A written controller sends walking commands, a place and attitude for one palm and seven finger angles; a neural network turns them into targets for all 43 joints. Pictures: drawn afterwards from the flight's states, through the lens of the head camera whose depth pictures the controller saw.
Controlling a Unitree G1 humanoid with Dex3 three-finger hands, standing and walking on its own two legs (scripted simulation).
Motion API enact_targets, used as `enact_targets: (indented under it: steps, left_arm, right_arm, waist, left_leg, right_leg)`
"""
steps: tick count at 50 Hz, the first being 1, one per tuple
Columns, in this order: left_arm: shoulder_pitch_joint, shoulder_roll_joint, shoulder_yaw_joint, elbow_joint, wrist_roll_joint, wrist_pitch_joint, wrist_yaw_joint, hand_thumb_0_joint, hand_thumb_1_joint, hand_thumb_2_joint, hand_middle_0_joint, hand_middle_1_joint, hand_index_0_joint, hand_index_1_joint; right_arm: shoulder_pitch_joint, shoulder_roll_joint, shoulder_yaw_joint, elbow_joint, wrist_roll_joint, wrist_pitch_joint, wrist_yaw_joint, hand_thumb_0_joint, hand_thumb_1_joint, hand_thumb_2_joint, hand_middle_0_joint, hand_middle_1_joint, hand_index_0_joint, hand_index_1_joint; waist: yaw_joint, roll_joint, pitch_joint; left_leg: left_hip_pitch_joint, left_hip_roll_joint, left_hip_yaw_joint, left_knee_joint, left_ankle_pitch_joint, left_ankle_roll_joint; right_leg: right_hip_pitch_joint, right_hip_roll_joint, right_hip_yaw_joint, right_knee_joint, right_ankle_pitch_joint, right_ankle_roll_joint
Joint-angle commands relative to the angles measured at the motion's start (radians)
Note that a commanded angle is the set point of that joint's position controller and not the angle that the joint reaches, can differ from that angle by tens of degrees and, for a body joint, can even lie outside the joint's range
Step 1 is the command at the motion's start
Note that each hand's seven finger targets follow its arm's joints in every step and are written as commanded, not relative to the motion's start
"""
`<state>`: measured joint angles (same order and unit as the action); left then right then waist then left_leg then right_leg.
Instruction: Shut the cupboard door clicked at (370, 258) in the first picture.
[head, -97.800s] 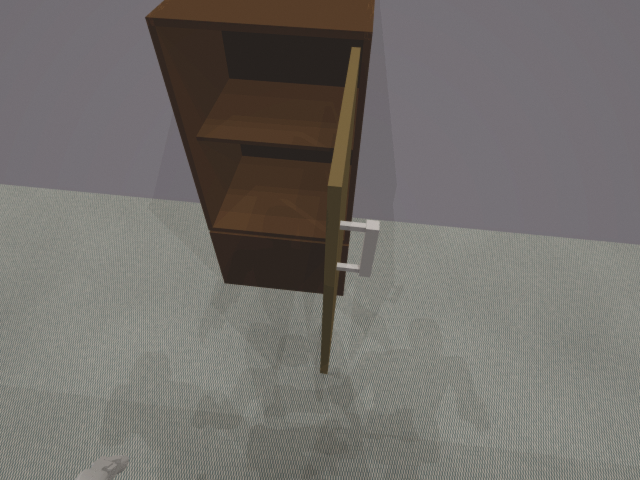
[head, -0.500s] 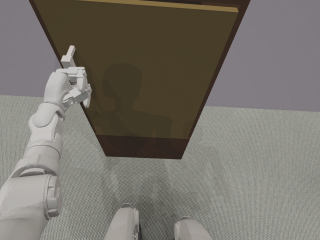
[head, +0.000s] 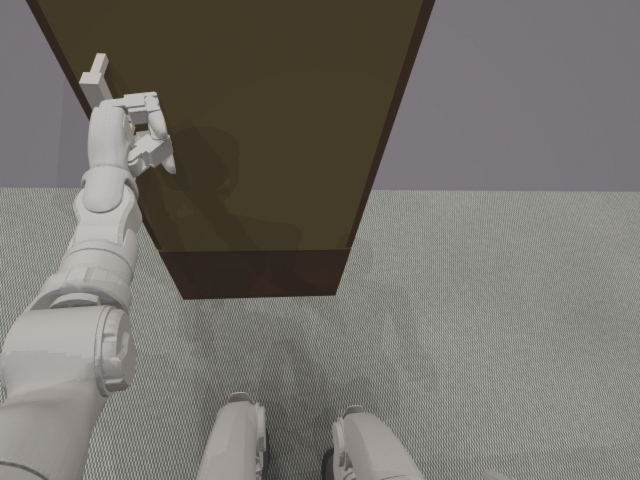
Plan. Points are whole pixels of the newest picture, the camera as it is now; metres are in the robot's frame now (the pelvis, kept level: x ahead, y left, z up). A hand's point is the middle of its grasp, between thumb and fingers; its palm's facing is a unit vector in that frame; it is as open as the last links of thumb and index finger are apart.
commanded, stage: pull the fist back off the door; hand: left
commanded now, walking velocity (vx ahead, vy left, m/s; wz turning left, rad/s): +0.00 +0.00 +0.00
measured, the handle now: (113, 109) +0.57 +0.24 +0.09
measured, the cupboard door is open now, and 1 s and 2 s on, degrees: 0 0 0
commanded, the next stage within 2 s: draw the hand back to the body in 0.54 s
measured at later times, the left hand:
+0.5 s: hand (164, 184) +0.45 +0.16 +0.09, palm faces +0.08 -1.00 -0.01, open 3.1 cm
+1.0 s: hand (116, 191) +0.39 +0.19 +0.15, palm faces +0.10 -0.99 -0.04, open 3.1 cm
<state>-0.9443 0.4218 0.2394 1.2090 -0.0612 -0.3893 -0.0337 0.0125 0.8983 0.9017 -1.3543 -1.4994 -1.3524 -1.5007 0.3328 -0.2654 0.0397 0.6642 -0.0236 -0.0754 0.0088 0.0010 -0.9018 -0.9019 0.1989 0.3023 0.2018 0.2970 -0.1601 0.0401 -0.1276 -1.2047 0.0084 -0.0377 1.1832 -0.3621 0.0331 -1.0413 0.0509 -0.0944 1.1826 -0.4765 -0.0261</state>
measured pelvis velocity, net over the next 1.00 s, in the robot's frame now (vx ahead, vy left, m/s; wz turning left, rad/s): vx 0.10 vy -0.01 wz -0.02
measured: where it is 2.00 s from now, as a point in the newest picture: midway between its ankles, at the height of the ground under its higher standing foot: outside the picture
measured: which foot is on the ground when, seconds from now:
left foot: down 0.00-1.00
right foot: down 0.00-1.00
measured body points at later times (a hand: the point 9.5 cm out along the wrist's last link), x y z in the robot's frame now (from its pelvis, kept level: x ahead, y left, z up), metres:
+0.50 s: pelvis +0.07 +0.00 +0.04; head +0.13 +0.01 +0.48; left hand +0.44 +0.22 +0.09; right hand +0.15 -0.26 -0.07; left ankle +0.13 +0.09 -0.63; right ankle +0.05 -0.11 -0.63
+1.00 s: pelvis +0.10 -0.01 +0.06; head +0.12 -0.03 +0.51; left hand +0.38 +0.24 +0.15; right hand +0.25 -0.25 -0.03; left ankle +0.13 +0.09 -0.63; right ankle +0.05 -0.11 -0.63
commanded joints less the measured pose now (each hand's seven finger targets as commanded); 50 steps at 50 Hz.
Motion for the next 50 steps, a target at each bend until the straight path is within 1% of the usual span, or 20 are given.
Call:
enact_targets:
  steps: [1, 4, 6, 8, 10, 11, 13, 16, 18, 22, 25, 28, 30, 33, 34, 38, 40, 43, 45, 50]
  left_arm:
    - [-0.407, 0.218, 0.118, -0.221, -0.069, -0.071, -0.027, 0.000, 0.900, 0.900, -1.300, -1.500, -1.300, -1.500]
    - [-0.285, 0.235, 0.139, -0.274, -0.042, -0.089, -0.016, 0.000, 0.900, 0.900, -1.300, -1.500, -1.300, -1.500]
    - [-0.189, 0.245, 0.157, -0.303, -0.029, -0.101, -0.002, 0.000, 0.900, 0.900, -1.300, -1.500, -1.300, -1.500]
    - [-0.114, 0.208, 0.141, -0.370, -0.042, -0.107, 0.000, 0.000, 0.900, 0.900, -1.300, -1.500, -1.300, -1.500]
    - [-0.055, 0.188, 0.137, -0.460, -0.065, -0.117, -0.003, 0.000, 0.900, 0.900, -1.300, -1.500, -1.300, -1.500]
    - [-0.052, 0.150, 0.112, -0.495, -0.080, -0.119, -0.005, 0.000, 0.900, 0.900, -1.300, -1.500, -1.300, -1.500]
    - [0.022, 0.127, 0.099, -0.561, -0.096, -0.126, -0.012, 0.000, 0.900, 0.900, -1.300, -1.500, -1.300, -1.500]
    - [0.116, 0.035, 0.026, -0.688, -0.113, -0.138, -0.018, 0.000, 0.900, 0.900, -1.300, -1.500, -1.300, -1.500]
    - [0.187, 0.013, 0.005, -0.701, -0.114, -0.134, -0.018, 0.000, 0.900, 0.900, -1.300, -1.500, -1.300, -1.500]
    - [0.355, -0.062, -0.037, -0.801, -0.124, -0.122, -0.010, 0.000, 0.900, 0.900, -1.300, -1.500, -1.300, -1.500]
    - [0.431, -0.069, -0.051, -0.902, -0.122, -0.119, -0.002, 0.000, 0.900, 0.900, -1.300, -1.500, -1.300, -1.500]
    - [0.424, -0.095, -0.083, -0.925, -0.108, -0.112, 0.005, 0.000, 0.900, 0.900, -1.300, -1.500, -1.300, -1.500]
    - [0.414, -0.071, -0.067, -0.951, -0.096, -0.112, 0.014, 0.000, 0.900, 0.900, -1.300, -1.500, -1.300, -1.500]
    - [0.441, -0.105, -0.084, -0.955, -0.102, -0.101, 0.005, 0.000, 0.900, 0.900, -1.300, -1.500, -1.300, -1.500]
    - [0.473, -0.084, -0.065, -1.002, -0.109, -0.097, 0.000, 0.000, 0.900, 0.900, -1.300, -1.500, -1.300, -1.500]
    - [0.630, -0.043, -0.037, -1.161, -0.137, -0.039, -0.031, 0.000, 0.900, 0.900, -1.300, -1.500, -1.300, -1.500]
    - [0.738, -0.019, -0.009, -1.196, -0.157, 0.002, -0.048, 0.000, 0.900, 0.900, -1.300, -1.500, -1.300, -1.500]
    - [0.780, -0.039, -0.007, -1.178, -0.188, 0.059, -0.079, 0.000, 0.900, 0.900, -1.300, -1.500, -1.300, -1.500]
    - [0.811, -0.042, -0.004, -1.188, -0.204, 0.083, -0.096, 0.000, 0.900, 0.900, -1.300, -1.500, -1.300, -1.500]
    - [0.807, -0.010, 0.026, -1.265, -0.234, 0.106, -0.133, 0.000, 0.900, 0.900, -1.300, -1.500, -1.300, -1.500]
  right_arm:
    - [0.099, -0.195, -0.067, -0.090, 0.012, -0.021, -0.024, 0.000, -0.900, -0.900, 0.200, 0.300, 0.200, 0.300]
    - [0.102, -0.182, -0.069, -0.111, 0.012, -0.010, -0.015, 0.000, -0.900, -0.900, 0.200, 0.300, 0.200, 0.300]
    - [0.098, -0.178, -0.071, -0.128, 0.013, 0.003, -0.011, 0.000, -0.900, -0.900, 0.200, 0.300, 0.200, 0.300]
    - [0.087, -0.167, -0.076, -0.148, 0.021, 0.015, -0.011, 0.000, -0.900, -0.900, 0.200, 0.300, 0.200, 0.300]
    - [0.071, -0.165, -0.081, -0.162, 0.027, 0.019, -0.016, 0.000, -0.900, -0.900, 0.200, 0.300, 0.200, 0.300]
    - [0.064, -0.160, -0.082, -0.160, 0.032, 0.019, -0.019, 0.000, -0.900, -0.900, 0.200, 0.300, 0.200, 0.300]
    - [0.054, -0.156, -0.088, -0.162, 0.038, 0.020, -0.025, 0.000, -0.900, -0.900, 0.200, 0.300, 0.200, 0.300]
    - [0.039, -0.151, -0.091, -0.162, 0.042, 0.010, -0.029, 0.000, -0.900, -0.900, 0.200, 0.300, 0.200, 0.300]
    - [0.037, -0.155, -0.093, -0.154, 0.042, 0.011, -0.031, 0.000, -0.900, -0.900, 0.200, 0.300, 0.200, 0.300]
    - [0.016, -0.143, -0.098, -0.165, 0.040, 0.003, -0.024, 0.000, -0.900, -0.900, 0.200, 0.300, 0.200, 0.300]
    - [0.003, -0.137, -0.098, -0.182, 0.037, 0.002, -0.022, 0.000, -0.900, -0.900, 0.200, 0.300, 0.200, 0.300]
    - [-0.024, -0.127, -0.093, -0.181, 0.036, 0.007, -0.019, 0.000, -0.900, -0.900, 0.200, 0.300, 0.200, 0.300]
    - [-0.028, -0.129, -0.095, -0.183, 0.033, 0.010, -0.022, 0.000, -0.900, -0.900, 0.200, 0.300, 0.200, 0.300]
    - [-0.052, -0.120, -0.094, -0.188, 0.033, 0.014, -0.021, 0.000, -0.900, -0.900, 0.200, 0.300, 0.200, 0.300]
    - [-0.057, -0.119, -0.095, -0.201, 0.035, 0.016, -0.020, 0.000, -0.900, -0.900, 0.200, 0.300, 0.200, 0.300]
    - [-0.075, -0.109, -0.087, -0.245, 0.049, 0.027, -0.026, 0.000, -0.900, -0.900, 0.200, 0.300, 0.200, 0.300]
    - [-0.078, -0.107, -0.080, -0.263, 0.055, 0.030, -0.032, 0.000, -0.900, -0.900, 0.200, 0.300, 0.200, 0.300]
    - [-0.106, -0.094, -0.068, -0.268, 0.069, 0.033, -0.040, 0.000, -0.900, -0.900, 0.200, 0.300, 0.200, 0.300]
    - [-0.122, -0.100, -0.064, -0.279, 0.074, 0.025, -0.048, 0.000, -0.900, -0.900, 0.200, 0.300, 0.200, 0.300]
    - [-0.138, -0.106, -0.059, -0.280, 0.076, -0.005, -0.065, 0.000, -0.900, -0.900, 0.200, 0.300, 0.200, 0.300]
  waist:
    - [0.004, 0.064, -0.431]
    - [0.046, 0.074, -0.417]
    - [0.060, 0.037, -0.397]
    - [0.070, -0.002, -0.376]
    - [0.079, 0.005, -0.376]
    - [0.064, -0.010, -0.353]
    - [0.071, -0.031, -0.323]
    - [0.070, 0.031, -0.334]
    - [0.068, 0.017, -0.290]
    - [0.093, 0.047, -0.316]
    - [0.107, 0.047, -0.358]
    - [0.094, 0.033, -0.321]
    - [0.095, 0.019, -0.327]
    - [0.099, 0.013, -0.360]
    - [0.125, 0.040, -0.394]
    - [0.157, 0.064, -0.464]
    - [0.168, 0.031, -0.440]
    - [0.146, -0.061, -0.268]
    - [0.148, -0.066, -0.207]
    - [0.145, -0.038, -0.209]
  left_leg:
    - [0.442, 0.011, -0.094, -0.204, -0.269, -0.003]
    - [0.433, 0.012, -0.072, -0.219, -0.254, -0.003]
    - [0.429, 0.016, -0.067, -0.233, -0.256, 0.000]
    - [0.411, 0.009, -0.038, -0.238, -0.246, 0.003]
    - [0.441, 0.008, -0.031, -0.246, -0.234, 0.003]
    - [0.450, 0.007, -0.025, -0.251, -0.230, 0.005]
    - [0.464, 0.005, -0.016, -0.258, -0.205, 0.006]
    - [0.585, 0.011, -0.030, -0.279, -0.124, 0.005]
    - [0.624, 0.017, -0.048, -0.294, -0.084, 0.002]
    - [0.725, 0.019, -0.048, -0.287, 0.099, -0.007]
    - [0.770, 0.015, -0.040, -0.264, 0.241, -0.010]
    - [0.763, 0.017, -0.040, -0.250, 0.273, -0.013]
    - [0.757, 0.015, -0.038, -0.234, 0.305, -0.012]
    - [0.772, 0.013, -0.033, -0.223, 0.345, -0.016]
    - [0.794, 0.010, -0.031, -0.231, 0.366, -0.019]
    - [0.879, 0.004, -0.014, -0.268, 0.481, -0.012]
    - [0.858, 0.000, -0.007, -0.286, 0.504, -0.004]
    - [0.761, -0.006, 0.009, -0.333, 0.355, 0.004]
    - [0.737, -0.012, 0.010, -0.355, 0.292, 0.008]
    - [0.778, -0.020, 0.006, -0.383, 0.229, 0.011]
  right_leg:
    - [0.040, -0.007, 0.100, -0.245, -0.139, -0.002]
    - [0.090, -0.005, 0.105, -0.253, -0.136, 0.000]
    - [0.112, -0.001, 0.106, -0.266, -0.147, 0.002]
    - [0.171, -0.001, 0.128, -0.304, -0.179, 0.008]
    - [0.192, 0.001, 0.134, -0.321, -0.180, 0.007]
    - [0.195, 0.001, 0.134, -0.337, -0.178, 0.012]
    - [0.219, 0.002, 0.139, -0.357, -0.172, 0.012]
    - [0.206, 0.009, 0.102, -0.341, -0.048, 0.005]
    - [0.185, 0.013, 0.081, -0.333, 0.006, 0.003]
    - [0.205, 0.012, 0.056, -0.310, 0.156, -0.001]
    - [0.248, 0.011, 0.057, -0.288, 0.274, -0.002]
    - [0.235, 0.007, 0.058, -0.280, 0.309, 0.003]
    - [0.247, 0.006, 0.064, -0.269, 0.340, 0.002]
    - [0.265, 0.002, 0.066, -0.264, 0.385, 0.004]
    - [0.299, 0.004, 0.070, -0.267, 0.402, 0.001]
    - [0.433, 0.007, 0.076, -0.307, 0.516, 0.004]
    - [0.498, 0.009, 0.079, -0.327, 0.566, 0.007]
    - [0.517, 0.003, 0.079, -0.382, 0.561, 0.021]
    - [0.529, 0.000, 0.085, -0.412, 0.515, 0.022]
    - [0.553, -0.009, 0.101, -0.461, 0.445, 0.028]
